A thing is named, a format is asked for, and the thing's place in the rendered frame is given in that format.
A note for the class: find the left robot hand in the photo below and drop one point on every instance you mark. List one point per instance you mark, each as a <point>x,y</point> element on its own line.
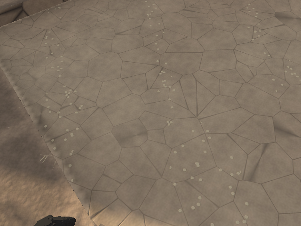
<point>56,221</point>

